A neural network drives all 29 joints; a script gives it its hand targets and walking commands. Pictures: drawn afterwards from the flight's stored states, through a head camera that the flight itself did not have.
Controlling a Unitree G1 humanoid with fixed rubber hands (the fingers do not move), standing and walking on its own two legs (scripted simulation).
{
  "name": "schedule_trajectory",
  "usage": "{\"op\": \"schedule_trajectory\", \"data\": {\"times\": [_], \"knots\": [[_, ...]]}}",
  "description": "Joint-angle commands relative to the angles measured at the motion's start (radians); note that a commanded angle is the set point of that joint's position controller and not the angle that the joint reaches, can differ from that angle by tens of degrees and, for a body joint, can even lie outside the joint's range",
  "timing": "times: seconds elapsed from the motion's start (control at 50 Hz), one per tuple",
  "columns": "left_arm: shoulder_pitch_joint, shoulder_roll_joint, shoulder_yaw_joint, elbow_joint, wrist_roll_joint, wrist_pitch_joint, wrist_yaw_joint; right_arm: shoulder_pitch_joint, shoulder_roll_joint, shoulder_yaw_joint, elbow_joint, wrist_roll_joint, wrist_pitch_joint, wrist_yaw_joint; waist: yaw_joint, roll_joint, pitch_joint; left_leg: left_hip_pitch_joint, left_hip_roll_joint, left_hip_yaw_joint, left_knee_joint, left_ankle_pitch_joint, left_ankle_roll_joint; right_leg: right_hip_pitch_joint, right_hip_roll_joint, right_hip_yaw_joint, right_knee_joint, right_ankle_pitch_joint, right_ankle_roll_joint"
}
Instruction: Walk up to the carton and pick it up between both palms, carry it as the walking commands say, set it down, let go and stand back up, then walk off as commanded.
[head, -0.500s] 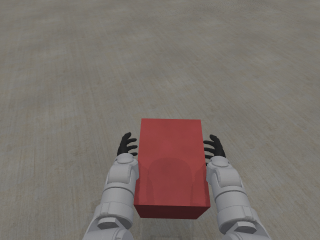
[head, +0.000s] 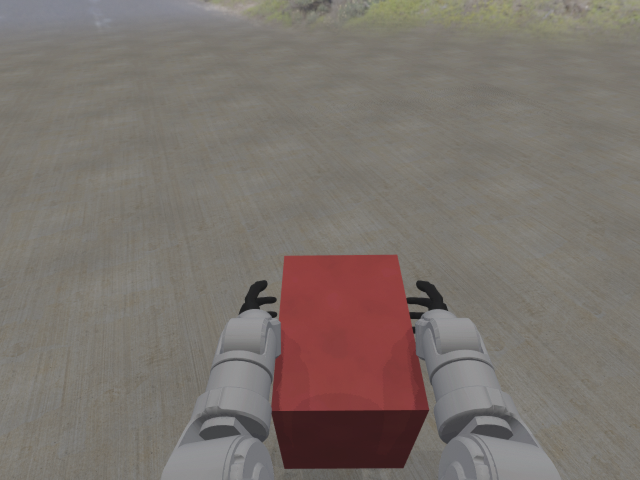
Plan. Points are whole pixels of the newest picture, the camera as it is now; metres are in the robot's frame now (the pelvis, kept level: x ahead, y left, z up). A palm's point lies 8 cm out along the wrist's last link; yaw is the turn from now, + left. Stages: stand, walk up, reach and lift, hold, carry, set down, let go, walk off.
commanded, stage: reach and lift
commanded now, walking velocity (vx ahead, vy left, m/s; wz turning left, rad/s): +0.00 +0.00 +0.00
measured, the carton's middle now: (342, 359) +0.32 +0.00 -0.02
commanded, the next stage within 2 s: hold in 0.84 s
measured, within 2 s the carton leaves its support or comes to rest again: neither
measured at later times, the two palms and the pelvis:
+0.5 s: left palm (260, 323) +0.31 +0.12 +0.06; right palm (443, 332) +0.31 -0.13 +0.06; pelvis -0.01 +0.02 +0.00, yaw -1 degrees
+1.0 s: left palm (254, 331) +0.30 +0.12 +0.06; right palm (439, 339) +0.30 -0.13 +0.06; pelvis +0.01 +0.00 +0.00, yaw +0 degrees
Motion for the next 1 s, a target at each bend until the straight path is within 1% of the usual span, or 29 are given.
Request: {"op": "schedule_trajectory", "data": {"times": [0.0,0.04,0.08,0.14,0.16,0.18,0.24,0.28,0.36,0.38,0.42,0.46,0.5,0.52,0.56,0.58,0.62,0.64,0.66,0.68,0.7,0.74,0.8,0.82,0.84,0.9,0.94,0.96,0.98], "knots": [[-0.855,-1.041,-0.429,-0.025,-0.298,-0.076,-0.489,-0.796,1.156,0.353,-0.029,0.298,-0.084,0.393,-0.001,-0.020,-0.313,0.047,-0.030,0.111,-0.100,-0.025,-0.009,-0.049,0.006,-0.071,-0.154,-0.069,-0.017],[-0.860,-1.045,-0.435,-0.017,-0.294,-0.077,-0.488,-0.774,1.142,0.326,0.003,0.284,-0.085,0.398,-0.014,-0.023,-0.332,0.055,-0.027,0.109,-0.104,-0.027,-0.012,-0.061,0.012,-0.076,-0.150,-0.062,-0.019],[-0.852,-1.059,-0.440,-0.011,-0.288,-0.079,-0.484,-0.803,1.125,0.327,-0.026,0.284,-0.093,0.401,-0.011,0.004,-0.359,0.049,-0.024,0.101,-0.115,-0.022,-0.013,-0.048,0.015,-0.087,-0.140,-0.031,-0.021],[-0.864,-1.085,-0.422,0.012,-0.286,-0.089,-0.479,-0.848,1.108,0.325,-0.031,0.280,-0.103,0.406,-0.018,-0.021,-0.379,0.060,-0.019,0.089,-0.116,-0.055,-0.008,-0.070,0.018,-0.096,-0.130,-0.062,-0.022],[-0.850,-1.081,-0.423,0.024,-0.277,-0.089,-0.474,-0.838,1.100,0.318,-0.023,0.279,-0.104,0.411,-0.014,0.001,-0.379,0.054,-0.019,0.090,-0.124,-0.057,-0.011,-0.071,0.020,-0.101,-0.127,-0.053,-0.024],[-0.847,-1.094,-0.409,0.041,-0.268,-0.089,-0.472,-0.850,1.097,0.317,-0.014,0.270,-0.103,0.413,-0.016,-0.009,-0.376,0.063,-0.018,0.085,-0.124,-0.068,-0.009,-0.087,0.019,-0.098,-0.128,-0.070,-0.027],[-0.872,-1.104,-0.420,0.018,-0.275,-0.096,-0.469,-0.847,1.091,0.302,-0.003,0.272,-0.108,0.424,-0.023,0.016,-0.404,0.059,-0.011,0.077,-0.133,-0.088,-0.012,-0.085,0.022,-0.108,-0.112,-0.057,-0.030],[-0.864,-1.103,-0.422,0.021,-0.279,-0.100,-0.464,-0.853,1.094,0.315,-0.023,0.274,-0.115,0.429,-0.017,-0.010,-0.426,0.074,-0.009,0.071,-0.127,-0.075,-0.009,-0.092,0.024,-0.109,-0.109,-0.049,-0.031],[-0.837,-1.107,-0.427,0.017,-0.270,-0.094,-0.455,-0.813,1.081,0.304,0.007,0.261,-0.108,0.437,-0.023,0.008,-0.406,0.074,-0.007,0.067,-0.135,-0.071,-0.016,-0.103,0.027,-0.116,-0.103,-0.032,-0.032],[-0.834,-1.094,-0.426,0.006,-0.273,-0.097,-0.455,-0.791,1.088,0.303,0.023,0.263,-0.104,0.440,-0.024,-0.008,-0.397,0.074,-0.006,0.069,-0.135,-0.075,-0.012,-0.110,0.027,-0.113,-0.110,-0.046,-0.030],[-0.827,-1.105,-0.430,-0.003,-0.274,-0.100,-0.454,-0.818,1.101,0.332,-0.018,0.278,-0.109,0.443,-0.004,-0.008,-0.415,0.074,-0.008,0.068,-0.134,-0.065,-0.010,-0.101,0.025,-0.112,-0.107,-0.036,-0.028],[-0.805,-1.121,-0.454,-0.021,-0.278,-0.094,-0.452,-0.794,1.101,0.352,-0.043,0.282,-0.109,0.444,-0.012,-0.020,-0.444,0.114,-0.008,0.065,-0.125,0.000,-0.013,-0.103,0.029,-0.115,-0.102,0.015,-0.027],[-0.775,-1.120,-0.473,-0.039,-0.282,-0.085,-0.450,-0.758,1.110,0.365,-0.054,0.287,-0.103,0.442,-0.012,0.002,-0.441,0.118,-0.010,0.068,-0.126,0.039,-0.015,-0.085,0.029,-0.113,-0.104,0.056,-0.027],[-0.759,-1.112,-0.471,-0.038,-0.278,-0.083,-0.450,-0.763,1.113,0.366,-0.059,0.285,-0.101,0.440,-0.003,-0.005,-0.425,0.109,-0.012,0.067,-0.126,0.030,-0.012,-0.085,0.028,-0.111,-0.107,0.041,-0.025],[-0.736,-1.106,-0.485,-0.061,-0.288,-0.080,-0.449,-0.709,1.119,0.387,-0.060,0.288,-0.093,0.440,-0.008,-0.023,-0.421,0.130,-0.012,0.064,-0.128,0.069,-0.011,-0.081,0.030,-0.110,-0.112,0.078,-0.023],[-0.728,-1.128,-0.498,-0.064,-0.297,-0.078,-0.450,-0.708,1.117,0.404,-0.078,0.299,-0.093,0.439,-0.011,-0.004,-0.413,0.129,-0.014,0.065,-0.130,0.071,-0.014,-0.075,0.030,-0.111,-0.113,0.083,-0.022],[-0.713,-1.118,-0.499,-0.076,-0.298,-0.073,-0.451,-0.692,1.118,0.413,-0.091,0.301,-0.088,0.439,-0.011,-0.014,-0.390,0.134,-0.012,0.061,-0.131,0.074,-0.012,-0.082,0.028,-0.109,-0.118,0.083,-0.023],[-0.705,-1.134,-0.522,-0.090,-0.303,-0.069,-0.452,-0.683,1.117,0.417,-0.109,0.303,-0.087,0.437,-0.016,0.017,-0.383,0.126,-0.015,0.061,-0.133,0.078,-0.017,-0.072,0.031,-0.108,-0.118,0.091,-0.025],[-0.695,-1.130,-0.511,-0.076,-0.301,-0.068,-0.455,-0.697,1.122,0.427,-0.118,0.306,-0.086,0.433,-0.009,0.000,-0.384,0.126,-0.016,0.062,-0.129,0.076,-0.014,-0.071,0.028,-0.108,-0.120,0.083,-0.021],[-0.686,-1.130,-0.517,-0.088,-0.307,-0.066,-0.456,-0.702,1.126,0.440,-0.136,0.316,-0.086,0.432,-0.006,0.010,-0.389,0.127,-0.019,0.063,-0.127,0.080,-0.015,-0.056,0.026,-0.105,-0.121,0.091,-0.021],[-0.660,-1.142,-0.517,-0.073,-0.308,-0.059,-0.459,-0.675,1.118,0.432,-0.136,0.303,-0.081,0.428,-0.021,-0.004,-0.379,0.139,-0.017,0.061,-0.131,0.096,-0.015,-0.058,0.030,-0.106,-0.126,0.101,-0.022],[-0.662,-1.125,-0.531,-0.114,-0.315,-0.061,-0.463,-0.647,1.130,0.442,-0.138,0.309,-0.074,0.426,-0.019,0.004,-0.378,0.143,-0.017,0.058,-0.130,0.112,-0.013,-0.049,0.026,-0.103,-0.130,0.111,-0.021],[-0.622,-1.120,-0.538,-0.108,-0.314,-0.052,-0.466,-0.624,1.128,0.453,-0.157,0.316,-0.068,0.420,-0.018,0.012,-0.370,0.138,-0.020,0.061,-0.131,0.131,-0.016,-0.031,0.027,-0.102,-0.132,0.139,-0.019],[-0.596,-1.117,-0.538,-0.100,-0.312,-0.050,-0.470,-0.624,1.127,0.461,-0.168,0.316,-0.066,0.418,-0.014,0.001,-0.348,0.134,-0.024,0.062,-0.132,0.124,-0.013,-0.034,0.027,-0.098,-0.140,0.130,-0.018],[-0.632,-1.122,-0.558,-0.127,-0.328,-0.053,-0.472,-0.615,1.128,0.464,-0.165,0.321,-0.067,0.419,-0.026,0.004,-0.364,0.149,-0.023,0.059,-0.126,0.124,-0.015,-0.040,0.027,-0.098,-0.137,0.126,-0.020],[-0.601,-1.104,-0.535,-0.119,-0.320,-0.050,-0.479,-0.602,1.141,0.475,-0.164,0.320,-0.056,0.412,-0.017,-0.020,-0.339,0.134,-0.026,0.061,-0.125,0.120,-0.008,-0.029,0.021,-0.092,-0.147,0.117,-0.013],[-0.594,-1.118,-0.555,-0.118,-0.330,-0.048,-0.484,-0.602,1.140,0.488,-0.188,0.329,-0.057,0.409,-0.019,0.002,-0.331,0.125,-0.030,0.066,-0.127,0.109,-0.010,-0.023,0.022,-0.092,-0.152,0.110,-0.015],[-0.597,-1.109,-0.558,-0.129,-0.333,-0.050,-0.486,-0.600,1.146,0.496,-0.184,0.332,-0.057,0.409,-0.021,-0.024,-0.343,0.138,-0.031,0.062,-0.122,0.116,-0.009,-0.023,0.023,-0.094,-0.152,0.110,-0.010],[-0.603,-1.103,-0.555,-0.135,-0.332,-0.050,-0.488,-0.606,1.147,0.495,-0.194,0.338,-0.055,0.408,-0.019,-0.007,-0.341,0.121,-0.030,0.065,-0.124,0.110,-0.009,-0.008,0.022,-0.092,-0.151,0.113,-0.010]]}}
